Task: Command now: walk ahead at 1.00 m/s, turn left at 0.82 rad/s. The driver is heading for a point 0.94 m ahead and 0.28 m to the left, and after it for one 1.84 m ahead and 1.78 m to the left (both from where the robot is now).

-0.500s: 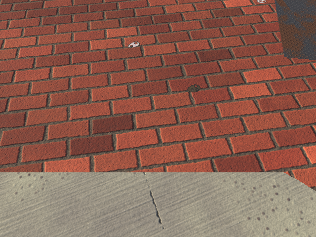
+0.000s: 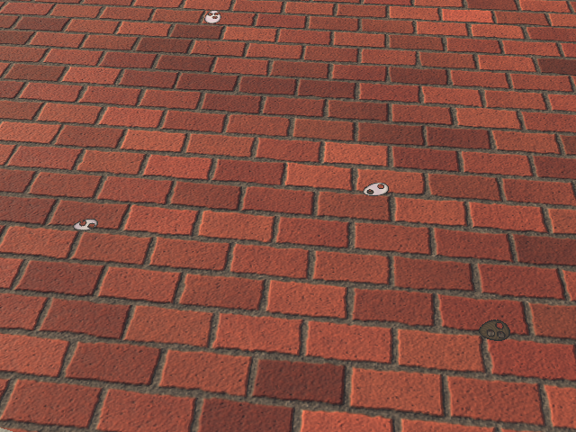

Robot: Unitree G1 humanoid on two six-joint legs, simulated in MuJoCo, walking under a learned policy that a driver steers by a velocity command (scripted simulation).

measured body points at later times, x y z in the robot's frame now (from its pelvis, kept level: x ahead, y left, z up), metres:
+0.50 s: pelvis +0.41 -0.03 +0.03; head +0.46 +0.01 +0.47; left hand +0.47 +0.29 -0.06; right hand +0.66 -0.24 -0.07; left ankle +0.29 +0.02 -0.59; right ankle +0.54 -0.12 -0.70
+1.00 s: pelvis +0.56 +0.06 +0.03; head +0.58 +0.12 +0.48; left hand +0.46 +0.38 -0.07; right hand +0.89 +0.03 -0.04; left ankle +0.54 +0.18 -0.70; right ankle +0.71 -0.01 -0.65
